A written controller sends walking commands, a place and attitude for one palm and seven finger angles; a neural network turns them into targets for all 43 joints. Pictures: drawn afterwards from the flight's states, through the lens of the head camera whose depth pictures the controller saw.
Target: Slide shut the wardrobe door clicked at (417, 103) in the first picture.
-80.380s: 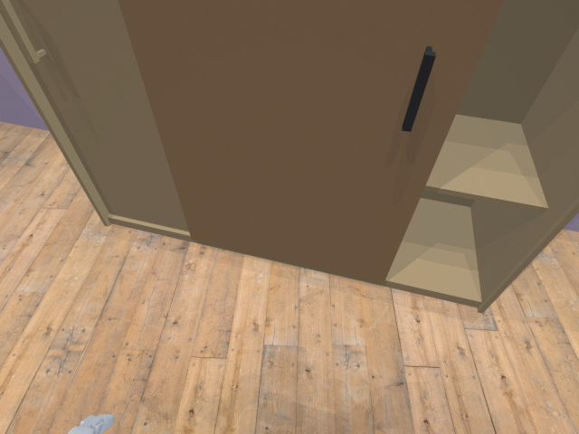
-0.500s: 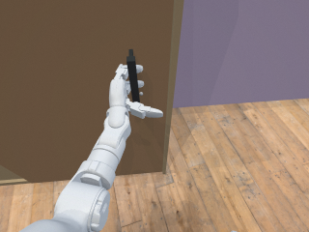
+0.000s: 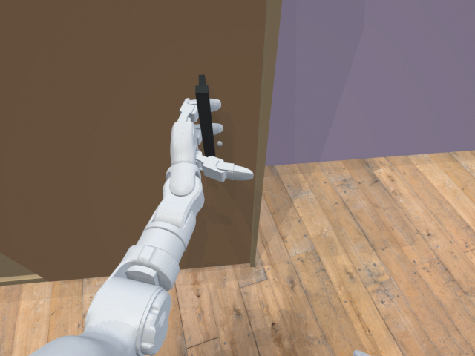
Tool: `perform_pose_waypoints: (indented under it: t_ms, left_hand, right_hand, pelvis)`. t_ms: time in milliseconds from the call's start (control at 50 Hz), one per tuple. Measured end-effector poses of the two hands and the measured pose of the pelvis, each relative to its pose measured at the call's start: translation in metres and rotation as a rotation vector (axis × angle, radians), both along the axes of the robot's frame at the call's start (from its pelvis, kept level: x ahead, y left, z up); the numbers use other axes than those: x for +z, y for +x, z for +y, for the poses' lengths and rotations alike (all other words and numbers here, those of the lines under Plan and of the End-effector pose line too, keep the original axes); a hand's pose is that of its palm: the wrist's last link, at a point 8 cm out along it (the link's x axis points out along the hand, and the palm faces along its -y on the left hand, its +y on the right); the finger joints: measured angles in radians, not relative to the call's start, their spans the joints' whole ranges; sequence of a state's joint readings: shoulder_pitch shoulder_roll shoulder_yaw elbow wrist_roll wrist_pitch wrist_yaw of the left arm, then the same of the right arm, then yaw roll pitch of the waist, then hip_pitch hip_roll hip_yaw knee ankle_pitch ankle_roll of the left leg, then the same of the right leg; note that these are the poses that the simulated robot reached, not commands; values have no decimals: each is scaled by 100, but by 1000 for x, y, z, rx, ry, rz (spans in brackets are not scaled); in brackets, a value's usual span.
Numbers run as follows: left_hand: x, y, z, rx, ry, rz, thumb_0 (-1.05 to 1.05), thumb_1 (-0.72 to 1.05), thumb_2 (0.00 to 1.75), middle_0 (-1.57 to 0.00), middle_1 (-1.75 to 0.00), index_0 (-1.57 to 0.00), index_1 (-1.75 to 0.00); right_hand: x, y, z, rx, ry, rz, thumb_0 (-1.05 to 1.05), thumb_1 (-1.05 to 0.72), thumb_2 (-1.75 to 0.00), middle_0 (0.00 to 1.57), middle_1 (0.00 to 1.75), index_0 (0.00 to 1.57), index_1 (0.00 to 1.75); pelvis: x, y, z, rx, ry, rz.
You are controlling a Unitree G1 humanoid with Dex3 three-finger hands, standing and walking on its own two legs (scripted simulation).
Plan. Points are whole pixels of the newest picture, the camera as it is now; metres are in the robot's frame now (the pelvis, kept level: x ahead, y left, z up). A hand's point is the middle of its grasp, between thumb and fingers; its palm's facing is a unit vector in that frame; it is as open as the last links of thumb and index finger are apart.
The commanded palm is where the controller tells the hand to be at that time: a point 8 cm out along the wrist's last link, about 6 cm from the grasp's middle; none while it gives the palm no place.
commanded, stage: grip the handle and tug to test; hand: left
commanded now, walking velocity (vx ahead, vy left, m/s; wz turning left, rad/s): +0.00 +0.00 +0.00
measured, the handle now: (206, 122) +0.50 +0.05 +0.11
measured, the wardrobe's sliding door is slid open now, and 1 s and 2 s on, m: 0.00 0.00 0.00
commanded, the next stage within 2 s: tug the door sideways, standing still in 1.48 s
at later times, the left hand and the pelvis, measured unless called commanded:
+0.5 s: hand (218, 142) +0.45 +0.03 +0.11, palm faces +0.03 -1.00 +0.00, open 9.7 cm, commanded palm +0.41 +0.08 +0.11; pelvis +0.00 +0.00 +0.00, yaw +0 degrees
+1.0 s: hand (219, 141) +0.45 +0.03 +0.11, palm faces +0.04 -1.00 -0.01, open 5.9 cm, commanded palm +0.41 +0.08 +0.11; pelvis +0.01 +0.00 +0.00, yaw +0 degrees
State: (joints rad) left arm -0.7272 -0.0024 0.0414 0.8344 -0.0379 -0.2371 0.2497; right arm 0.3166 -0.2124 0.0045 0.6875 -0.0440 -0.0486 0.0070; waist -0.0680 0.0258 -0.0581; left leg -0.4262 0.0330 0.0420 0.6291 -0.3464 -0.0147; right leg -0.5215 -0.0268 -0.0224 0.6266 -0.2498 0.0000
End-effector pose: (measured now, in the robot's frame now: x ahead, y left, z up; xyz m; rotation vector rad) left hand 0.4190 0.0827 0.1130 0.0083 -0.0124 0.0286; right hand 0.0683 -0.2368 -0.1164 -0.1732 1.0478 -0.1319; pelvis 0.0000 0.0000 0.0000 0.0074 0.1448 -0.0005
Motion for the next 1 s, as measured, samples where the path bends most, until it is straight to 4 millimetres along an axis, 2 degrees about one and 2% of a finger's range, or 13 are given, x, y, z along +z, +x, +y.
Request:
perform_pose_waypoints:
  t_ms: [140,260,760,1000]
  left_hand:
    - [0,0,0,5,6,-2,-1,-48,30,-29,-120,-27,-119]
    - [0,1,0,3,4,0,-1,-35,36,-31,-122,-29,-122]
    - [0,5,1,6,0,2,1,71,81,-36,-131,-34,-132]
    - [1,5,0,10,2,5,1,74,81,-34,-133,-33,-134]
  right_hand:
    - [-2,-3,1,5,2,19,1,-91,-90,20,30,20,30]
    - [-2,-3,2,7,-1,26,1,-91,-90,20,30,20,30]
    - [0,3,1,-11,8,15,1,-91,-90,20,30,20,30]
    - [1,17,0,7,11,14,1,-91,-90,20,30,20,30]
  pelvis:
    - [0,0,1,5,-1,3]
    - [0,1,1,6,-1,3]
    - [1,9,1,-6,-3,7]
    - [2,15,-2,3,-3,6]
